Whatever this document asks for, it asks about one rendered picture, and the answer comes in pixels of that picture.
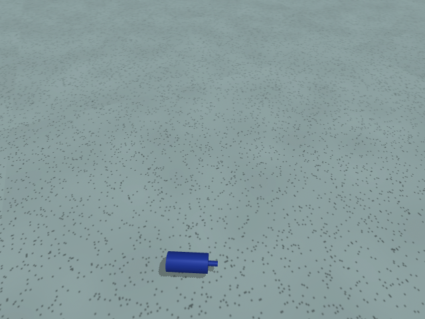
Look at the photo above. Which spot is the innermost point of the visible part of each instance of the bottle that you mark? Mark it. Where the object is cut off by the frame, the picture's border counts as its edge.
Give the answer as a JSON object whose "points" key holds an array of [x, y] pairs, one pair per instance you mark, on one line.
{"points": [[188, 262]]}

